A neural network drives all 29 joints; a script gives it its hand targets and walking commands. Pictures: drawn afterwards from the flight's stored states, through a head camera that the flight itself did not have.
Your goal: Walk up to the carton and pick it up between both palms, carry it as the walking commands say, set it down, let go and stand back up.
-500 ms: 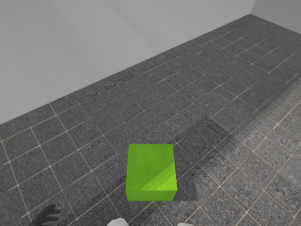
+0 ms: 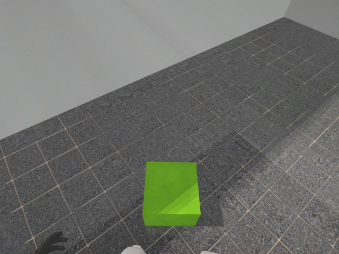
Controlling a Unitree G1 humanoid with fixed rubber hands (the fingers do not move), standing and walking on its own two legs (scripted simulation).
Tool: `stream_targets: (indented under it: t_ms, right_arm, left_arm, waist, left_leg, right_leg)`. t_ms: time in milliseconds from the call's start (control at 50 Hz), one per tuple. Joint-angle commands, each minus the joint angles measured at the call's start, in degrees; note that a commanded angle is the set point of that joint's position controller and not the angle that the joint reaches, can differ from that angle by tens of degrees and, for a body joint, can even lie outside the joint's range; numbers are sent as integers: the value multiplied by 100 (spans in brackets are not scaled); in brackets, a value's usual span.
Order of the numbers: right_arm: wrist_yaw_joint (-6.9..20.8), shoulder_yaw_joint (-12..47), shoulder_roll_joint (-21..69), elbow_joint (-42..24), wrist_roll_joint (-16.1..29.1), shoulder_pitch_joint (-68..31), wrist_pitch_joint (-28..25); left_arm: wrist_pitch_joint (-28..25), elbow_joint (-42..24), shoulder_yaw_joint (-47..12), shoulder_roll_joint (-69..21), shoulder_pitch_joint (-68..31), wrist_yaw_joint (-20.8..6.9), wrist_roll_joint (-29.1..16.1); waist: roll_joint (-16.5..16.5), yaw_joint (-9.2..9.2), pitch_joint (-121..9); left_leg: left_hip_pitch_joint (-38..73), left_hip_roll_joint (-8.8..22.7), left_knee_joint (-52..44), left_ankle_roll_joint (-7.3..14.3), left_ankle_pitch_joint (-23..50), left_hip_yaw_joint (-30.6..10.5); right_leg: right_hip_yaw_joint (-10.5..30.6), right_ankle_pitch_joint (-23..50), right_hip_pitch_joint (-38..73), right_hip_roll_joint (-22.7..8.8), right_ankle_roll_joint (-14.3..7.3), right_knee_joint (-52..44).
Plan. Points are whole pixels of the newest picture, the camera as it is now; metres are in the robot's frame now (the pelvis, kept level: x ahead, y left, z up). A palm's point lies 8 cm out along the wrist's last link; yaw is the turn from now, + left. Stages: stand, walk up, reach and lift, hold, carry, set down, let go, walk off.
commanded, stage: walk up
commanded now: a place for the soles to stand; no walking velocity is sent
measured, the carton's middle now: (170, 193) +0.51 -0.02 -0.63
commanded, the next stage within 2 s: reach and lift in 0.78 s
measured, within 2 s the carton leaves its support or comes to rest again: neither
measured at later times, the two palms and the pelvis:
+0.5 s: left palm out of the picture +0.13 +0.30 -0.09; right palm out of the picture +0.10 -0.33 -0.08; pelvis +0.02 +0.00 +0.00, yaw +1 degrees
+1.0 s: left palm (56, 248) +0.16 +0.28 -0.10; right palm out of the picture +0.14 -0.30 -0.08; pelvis +0.00 +0.00 +0.00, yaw +0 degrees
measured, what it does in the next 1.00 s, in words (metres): stands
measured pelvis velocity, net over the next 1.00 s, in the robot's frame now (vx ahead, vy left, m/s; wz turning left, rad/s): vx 0.00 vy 0.00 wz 0.00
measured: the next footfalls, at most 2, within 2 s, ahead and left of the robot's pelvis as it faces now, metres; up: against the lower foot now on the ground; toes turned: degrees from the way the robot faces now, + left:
none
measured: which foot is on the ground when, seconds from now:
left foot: down 0.00-1.00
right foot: down 0.00-1.00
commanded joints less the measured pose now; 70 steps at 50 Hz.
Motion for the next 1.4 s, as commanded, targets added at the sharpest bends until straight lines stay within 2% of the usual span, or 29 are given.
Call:
stream_targets:
  t_ms: [0,20,60,100,140,180,220,260,300,340,380,460,580,760,780,800,820,840,920,960,1020,1040,1080,1120,1140,1200,1240,1320,1380]
  right_arm:
    - [-66,-197,-1442,-249,86,-333,-113]
    - [-58,-182,-1370,-264,112,-356,-94]
    - [11,-160,-1065,-168,99,-213,-75]
    - [27,-208,-1074,-34,111,30,-110]
    - [39,-205,-1104,35,69,261,-195]
    - [41,-218,-1291,-88,47,-19,-242]
    - [4,-222,-1434,-190,48,-199,-213]
    - [8,-152,-1301,-182,73,-348,-181]
    - [11,-115,-1055,-164,141,-277,-160]
    - [12,-138,-1006,-91,161,-133,-143]
    - [18,-148,-1050,-60,151,51,-166]
    - [0,-165,-1227,-85,120,-114,-184]
    - [19,-136,-1088,-95,143,-219,-136]
    - [13,-133,-1210,-126,87,-337,-151]
    - [273,-949,-475,-2007,-204,-1450,454]
    - [329,-887,-330,-1778,-210,-1458,522]
    - [385,-831,-402,-1863,-244,-1597,524]
    - [415,-964,-597,-2053,-318,-1616,476]
    - [416,-1076,-445,-1826,-404,-1314,428]
    - [388,-1180,-535,-1801,-445,-1508,431]
    - [295,-1255,-505,-1719,-488,-1944,424]
    - [277,-1130,-411,-1548,-407,-2078,456]
    - [260,-1308,-589,-1368,-438,-2140,543]
    - [277,-1214,-410,-1305,-337,-2359,509]
    - [244,-1300,-406,-1254,-339,-2522,499]
    - [266,-1395,-562,-1004,-361,-2455,517]
    - [271,-1330,-500,-1088,-215,-2806,482]
    - [358,-1510,-911,-754,-235,-3009,421]
    - [397,-1570,-1004,-704,-93,-3514,414]
  left_arm:
    - [-184,-100,586,1136,-40,42,-148]
    - [-204,-100,591,1184,-3,43,-134]
    - [-338,-61,599,1449,134,49,-67]
    - [-366,-120,552,1485,-10,55,-59]
    - [-342,-201,457,1277,-340,44,-110]
    - [-306,-230,449,1127,-194,33,-164]
    - [-298,-125,477,1061,49,49,-197]
    - [-343,-35,512,1127,215,67,-164]
    - [-407,-33,539,1324,242,82,-125]
    - [-409,-93,493,1310,94,95,-145]
    - [-370,-131,477,1253,-134,94,-153]
    - [-310,-159,446,1159,-3,97,-188]
    - [-342,-87,471,1282,-71,90,-129]
    - [-292,-76,462,1171,9,58,-151]
    - [33,-2086,1033,325,-1073,-85,-223]
    - [207,-1828,1230,489,-1085,-200,-19]
    - [201,-1733,1361,522,-1065,-239,-50]
    - [139,-1761,1379,652,-1216,-296,-15]
    - [39,-1894,1309,512,-1108,-237,74]
    - [8,-1900,1360,446,-1282,-194,130]
    - [5,-1675,1205,379,-1568,-137,76]
    - [39,-1530,1230,383,-1540,-96,129]
    - [84,-1534,1101,228,-1664,-27,51]
    - [83,-1511,1061,139,-1684,54,32]
    - [50,-1529,905,129,-1949,88,-63]
    - [71,-1426,930,135,-2044,228,-152]
    - [60,-1467,952,87,-2239,286,-201]
    - [46,-1575,845,-103,-2431,444,-405]
    - [95,-1835,836,-192,-3064,518,-540]
  waist:
    - [392,272,-528]
    - [225,251,-496]
    - [-413,212,-534]
    - [-437,83,-458]
    - [-271,-87,-734]
    - [403,22,-945]
    - [615,181,-944]
    - [340,282,-952]
    - [-222,205,-965]
    - [-323,81,-1080]
    - [-166,-3,-1205]
    - [232,145,-1224]
    - [-36,69,-992]
    - [232,202,-808]
    - [376,-199,910]
    - [341,-339,1043]
    - [255,-178,952]
    - [-11,-193,714]
    - [569,-176,-287]
    - [553,-83,-417]
    - [-107,-39,-583]
    - [87,74,-425]
    - [106,-129,-827]
    - [435,29,-1228]
    - [210,-157,-1193]
    - [137,-287,-1917]
    - [361,-212,-2394]
    - [544,-402,-3113]
    - [703,-449,-3465]
  left_leg:
    - [-557,821,-1577,952,140,-1983]
    - [-752,559,-1280,717,202,-1330]
    - [-742,-43,-509,334,-587,-207]
    - [-231,-70,-484,269,-284,223]
    - [510,81,-1010,390,414,-256]
    - [741,628,-1485,723,734,-1375]
    - [488,953,-1620,1090,816,-2009]
    - [69,701,-1284,824,1048,-1448]
    - [-21,236,-631,372,1668,-330]
    - [197,99,-488,303,1428,-35]
    - [656,196,-744,429,1615,-285]
    - [411,573,-1048,768,1741,-1075]
    - [239,270,-963,466,1127,-467]
    - [54,502,-1342,655,774,-1036]
    - [-544,-104,-1294,-96,-765,937]
    - [-299,-47,-1314,-78,-1146,1086]
    - [-298,-25,-1374,-86,-1255,1064]
    - [26,-141,-1098,-93,-1024,1133]
    - [491,-241,-1107,-15,-517,1012]
    - [340,-175,-986,-64,-331,946]
    - [423,-245,-698,-131,222,950]
    - [197,-266,-631,-173,293,975]
    - [245,-204,-511,-206,651,892]
    - [219,-241,-303,-210,1273,856]
    - [-12,-197,-213,-215,1281,758]
    - [0,-207,16,-300,1963,709]
    - [-33,-200,228,-307,2395,642]
    - [460,-128,578,-531,3559,446]
    - [547,-50,676,-550,3714,258]
  right_leg:
    - [477,-527,684,19,-468,-1052]
    - [637,-493,815,-243,-592,-1503]
    - [1719,-1756,886,-902,-945,-2510]
    - [1840,-1213,580,-1259,-1163,-2417]
    - [921,-77,209,-695,-780,-1615]
    - [230,261,45,-121,-394,-704]
    - [220,-62,231,94,-316,-633]
    - [418,369,869,-104,-440,-1163]
    - [936,854,1148,-635,-751,-1759]
    - [1076,1209,1041,-882,-919,-1766]
    - [692,1271,769,-656,-773,-1359]
    - [272,718,849,-290,-484,-967]
    - [624,421,839,-531,-662,-1627]
    - [364,23,763,-214,-498,-1330]
    - [-404,-417,-745,628,-73,-1381]
    - [-375,-1006,-461,663,-83,-1583]
    - [-415,-1079,-242,665,-16,-1515]
    - [-164,-1057,-364,538,-84,-1594]
    - [-359,-211,42,554,12,-1259]
    - [-306,142,239,626,117,-992]
    - [-226,527,-1,596,243,-869]
    - [-175,607,37,593,219,-784]
    - [-198,976,-7,659,181,-554]
    - [-160,1427,-124,663,118,-377]
    - [-178,1501,-390,668,156,-286]
    - [-199,2080,-656,739,155,-52]
    - [-108,2462,-796,704,144,91]
    - [-238,2424,-2020,756,128,390]
    - [-227,2072,-2795,700,63,478]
